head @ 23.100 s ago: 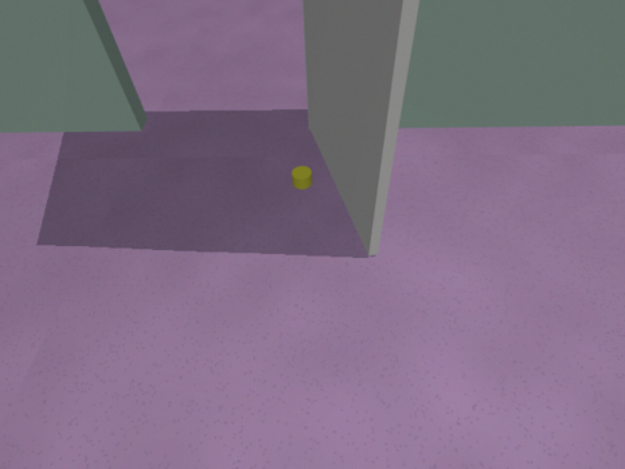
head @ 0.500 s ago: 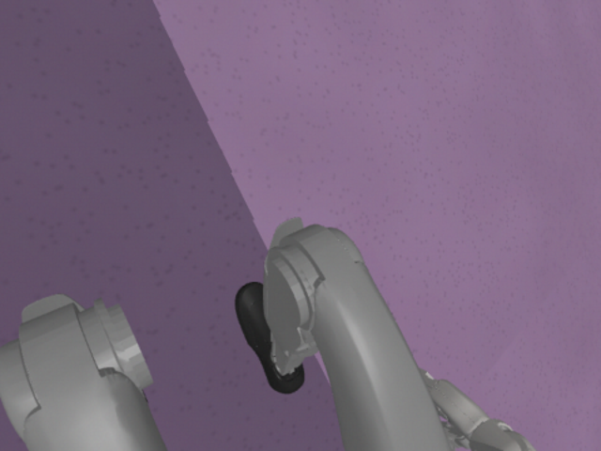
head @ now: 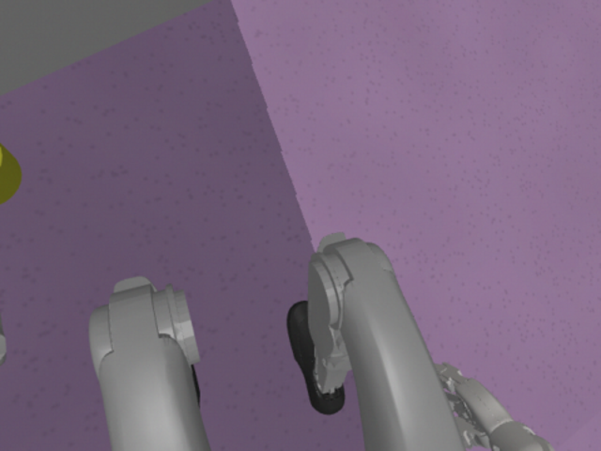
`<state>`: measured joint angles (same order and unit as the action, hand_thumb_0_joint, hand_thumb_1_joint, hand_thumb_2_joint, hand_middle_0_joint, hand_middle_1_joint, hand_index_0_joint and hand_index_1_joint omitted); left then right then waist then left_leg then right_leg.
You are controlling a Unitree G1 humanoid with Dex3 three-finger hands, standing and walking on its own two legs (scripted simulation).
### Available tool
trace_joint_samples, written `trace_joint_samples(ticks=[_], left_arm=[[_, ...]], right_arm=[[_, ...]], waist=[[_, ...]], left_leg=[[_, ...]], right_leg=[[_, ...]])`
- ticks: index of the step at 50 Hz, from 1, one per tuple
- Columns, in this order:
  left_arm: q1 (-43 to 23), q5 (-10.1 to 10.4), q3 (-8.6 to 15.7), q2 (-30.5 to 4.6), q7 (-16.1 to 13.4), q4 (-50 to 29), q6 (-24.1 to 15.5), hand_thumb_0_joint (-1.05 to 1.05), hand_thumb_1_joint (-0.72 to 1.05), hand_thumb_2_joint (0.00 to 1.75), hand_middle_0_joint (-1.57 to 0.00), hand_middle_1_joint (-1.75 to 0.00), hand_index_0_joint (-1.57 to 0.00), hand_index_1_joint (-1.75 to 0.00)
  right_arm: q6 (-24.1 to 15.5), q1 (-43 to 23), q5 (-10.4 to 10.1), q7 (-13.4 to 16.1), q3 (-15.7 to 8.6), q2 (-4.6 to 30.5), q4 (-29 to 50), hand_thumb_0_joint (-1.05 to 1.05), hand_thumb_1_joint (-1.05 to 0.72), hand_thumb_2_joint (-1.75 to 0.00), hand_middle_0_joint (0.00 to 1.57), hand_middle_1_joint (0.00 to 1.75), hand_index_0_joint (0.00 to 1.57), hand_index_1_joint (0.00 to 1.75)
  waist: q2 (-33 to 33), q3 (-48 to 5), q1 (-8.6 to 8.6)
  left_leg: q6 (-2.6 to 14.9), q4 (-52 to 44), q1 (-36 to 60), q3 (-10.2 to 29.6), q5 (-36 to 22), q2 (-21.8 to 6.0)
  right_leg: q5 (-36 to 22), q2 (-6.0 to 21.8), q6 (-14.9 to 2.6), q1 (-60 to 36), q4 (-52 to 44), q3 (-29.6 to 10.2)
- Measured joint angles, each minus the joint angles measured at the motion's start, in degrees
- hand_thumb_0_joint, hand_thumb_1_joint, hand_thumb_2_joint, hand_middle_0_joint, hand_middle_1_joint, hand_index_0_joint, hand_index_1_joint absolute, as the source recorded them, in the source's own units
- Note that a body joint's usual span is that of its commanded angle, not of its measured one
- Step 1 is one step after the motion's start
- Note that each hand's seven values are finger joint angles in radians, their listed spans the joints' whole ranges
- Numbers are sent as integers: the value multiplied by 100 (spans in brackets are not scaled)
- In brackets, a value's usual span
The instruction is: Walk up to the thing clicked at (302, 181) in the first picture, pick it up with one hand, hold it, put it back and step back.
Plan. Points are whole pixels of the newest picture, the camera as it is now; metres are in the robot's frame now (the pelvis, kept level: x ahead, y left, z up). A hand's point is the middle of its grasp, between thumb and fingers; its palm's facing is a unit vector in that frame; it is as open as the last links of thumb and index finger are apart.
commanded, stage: settle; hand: left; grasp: from above
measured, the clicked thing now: out of the picture +0.47 +0.36 -0.20
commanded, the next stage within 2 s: lift in 0.18 s
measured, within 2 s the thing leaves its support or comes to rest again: neither
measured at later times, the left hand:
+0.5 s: hand out of the picture +0.45 +0.35 -0.13, palm faces -0.47 -0.12 -0.87, open 11.5 cm
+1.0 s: hand out of the picture +0.38 +0.35 +0.02, palm faces -0.43 -0.14 -0.89, open 11.5 cm
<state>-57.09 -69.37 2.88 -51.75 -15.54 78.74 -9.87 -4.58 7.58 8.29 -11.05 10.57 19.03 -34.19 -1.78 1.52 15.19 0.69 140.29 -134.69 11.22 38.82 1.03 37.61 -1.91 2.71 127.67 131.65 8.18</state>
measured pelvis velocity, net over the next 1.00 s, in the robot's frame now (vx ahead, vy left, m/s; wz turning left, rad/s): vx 0.00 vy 0.00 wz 0.12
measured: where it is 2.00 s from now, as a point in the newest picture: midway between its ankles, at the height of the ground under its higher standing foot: (255, 401)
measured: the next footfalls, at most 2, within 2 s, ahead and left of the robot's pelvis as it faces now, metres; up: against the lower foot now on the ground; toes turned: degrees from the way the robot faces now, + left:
none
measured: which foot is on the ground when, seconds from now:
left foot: down 0.00-1.00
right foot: down 0.00-1.00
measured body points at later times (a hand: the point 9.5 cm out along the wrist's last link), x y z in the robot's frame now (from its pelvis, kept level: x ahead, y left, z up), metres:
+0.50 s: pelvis -0.01 +0.00 +0.02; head +0.24 +0.09 +0.39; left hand +0.47 +0.36 -0.08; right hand +0.06 -0.28 -0.06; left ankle +0.07 +0.12 -0.29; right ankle +0.11 -0.12 -0.29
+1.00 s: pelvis +0.00 +0.00 +0.12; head +0.18 +0.07 +0.52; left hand +0.40 +0.35 +0.07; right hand +0.14 -0.25 +0.00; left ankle +0.07 +0.12 -0.29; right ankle +0.11 -0.12 -0.29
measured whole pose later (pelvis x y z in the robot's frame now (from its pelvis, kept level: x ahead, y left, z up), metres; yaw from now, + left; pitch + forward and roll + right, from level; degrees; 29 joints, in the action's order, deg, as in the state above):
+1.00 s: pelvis +0.00 +0.00 +0.12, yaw +7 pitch +34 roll -8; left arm -36.4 -58.2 0.3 -38.7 -1.7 48.1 -7.6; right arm 4.4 9.0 0.6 -2.9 1.0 15.3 -35.1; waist 2.8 -9.6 6.7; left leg 1.3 116.7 -114.4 5.1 36.4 0.7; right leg 36.1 -0.3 2.7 110.1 112.0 3.1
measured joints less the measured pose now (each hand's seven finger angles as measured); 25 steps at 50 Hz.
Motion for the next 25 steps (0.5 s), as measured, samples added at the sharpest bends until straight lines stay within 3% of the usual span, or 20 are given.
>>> trace_joint_samples(ticks=[12,18,25], left_arm=[[-30,-81,142,49,259,-341,-87,0,-24,78,-44,-88,-48,-86],[-12,25,132,82,434,-423,-45,0,-24,78,-44,-88,-47,-86],[280,304,159,298,780,-837,40,0,-24,78,-44,-88,-47,-86]], right_arm=[[414,195,-100,280,-151,-48,-2,0,-92,-90,21,30,20,30],[547,300,-147,384,-217,-49,-28,0,-92,-90,21,30,20,30],[677,440,-257,451,-368,-92,-45,0,-92,-90,21,30,20,30]], waist=[[110,-89,3],[173,-138,-3],[255,-277,-104]], left_leg=[[-50,-225,37,-78,-112,24],[-39,-371,102,-134,-156,17],[-17,-610,234,-214,-185,18]], right_leg=[[-68,48,-33,18,-121,-65],[-102,58,-34,-26,-232,-110],[-105,84,-34,-145,-428,-173]])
